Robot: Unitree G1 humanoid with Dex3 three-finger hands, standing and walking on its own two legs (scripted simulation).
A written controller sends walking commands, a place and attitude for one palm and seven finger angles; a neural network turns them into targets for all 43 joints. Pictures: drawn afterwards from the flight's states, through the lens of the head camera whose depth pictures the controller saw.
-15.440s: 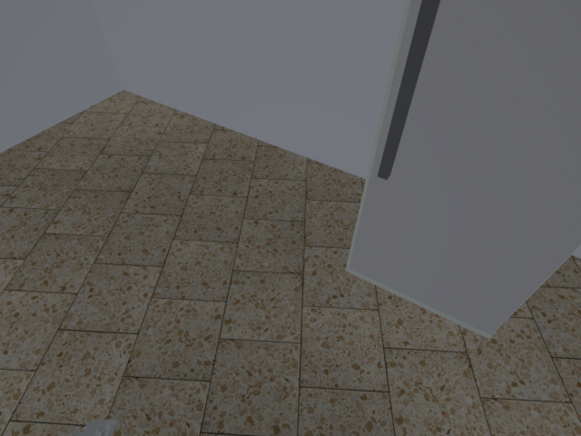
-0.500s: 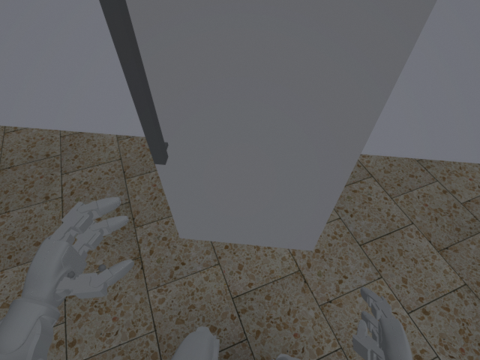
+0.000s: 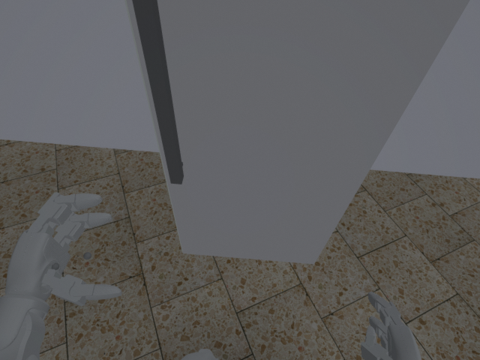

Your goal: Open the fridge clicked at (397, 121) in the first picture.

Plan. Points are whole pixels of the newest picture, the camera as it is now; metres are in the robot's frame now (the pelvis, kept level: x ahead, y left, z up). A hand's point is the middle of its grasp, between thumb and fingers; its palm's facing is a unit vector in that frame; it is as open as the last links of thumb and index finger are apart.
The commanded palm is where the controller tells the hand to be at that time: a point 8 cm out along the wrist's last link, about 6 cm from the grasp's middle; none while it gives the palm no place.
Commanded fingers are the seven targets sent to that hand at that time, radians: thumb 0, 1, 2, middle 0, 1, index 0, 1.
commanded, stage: raise the hand to about handle height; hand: left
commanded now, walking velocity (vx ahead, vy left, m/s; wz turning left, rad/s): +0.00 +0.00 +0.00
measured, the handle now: (166, 101) +0.56 +0.20 +0.12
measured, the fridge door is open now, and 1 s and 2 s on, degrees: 0 0 0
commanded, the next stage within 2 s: move the hooked fingers beside the handle in 0.92 s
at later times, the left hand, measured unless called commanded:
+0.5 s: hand (41, 227) +0.26 +0.30 +0.12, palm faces +0.05 -1.00 -0.05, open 14.0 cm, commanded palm +0.22 +0.34 +0.12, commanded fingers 0.00 -0.50 0.30 -0.30 -1.20 -0.30 -1.20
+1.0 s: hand (70, 228) +0.26 +0.26 +0.12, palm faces +0.05 -1.00 -0.03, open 14.0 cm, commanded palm +0.23 +0.30 +0.12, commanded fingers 0.00 -0.50 0.30 -0.30 -1.20 -0.30 -1.20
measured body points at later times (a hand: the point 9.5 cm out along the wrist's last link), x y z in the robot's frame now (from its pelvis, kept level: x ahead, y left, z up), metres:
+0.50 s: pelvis -0.02 +0.01 +0.02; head -0.01 +0.03 +0.47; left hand +0.25 +0.35 +0.13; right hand +0.15 -0.22 -0.05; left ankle +0.05 +0.06 -0.70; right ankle -0.02 -0.11 -0.70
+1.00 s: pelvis -0.01 -0.02 +0.02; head +0.00 -0.02 +0.47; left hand +0.25 +0.31 +0.13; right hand +0.17 -0.26 -0.05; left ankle +0.05 +0.06 -0.70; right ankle -0.02 -0.11 -0.70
